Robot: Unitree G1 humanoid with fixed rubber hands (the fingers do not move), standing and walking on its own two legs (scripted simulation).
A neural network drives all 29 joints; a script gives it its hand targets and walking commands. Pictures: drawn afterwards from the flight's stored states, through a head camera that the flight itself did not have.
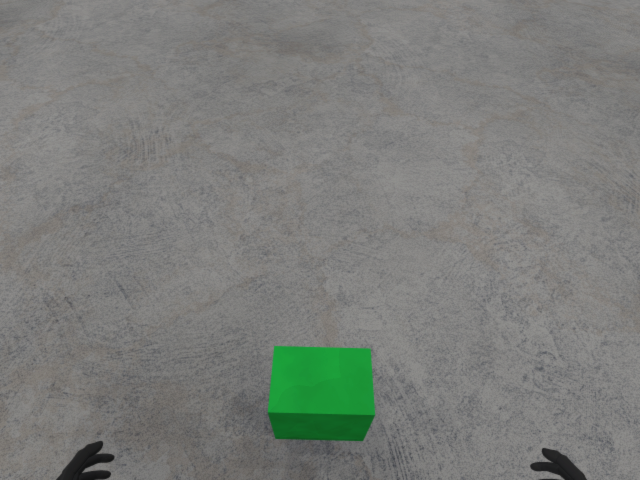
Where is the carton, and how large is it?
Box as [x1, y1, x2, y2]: [268, 346, 374, 440]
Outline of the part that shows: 274,346 268,414 275,438 362,440 374,416 370,349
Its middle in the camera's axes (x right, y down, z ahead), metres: +0.00 +0.44 +1.07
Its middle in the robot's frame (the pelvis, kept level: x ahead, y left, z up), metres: +0.41 +0.00 -0.64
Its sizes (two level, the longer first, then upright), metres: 0.254 0.165 0.270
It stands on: the floor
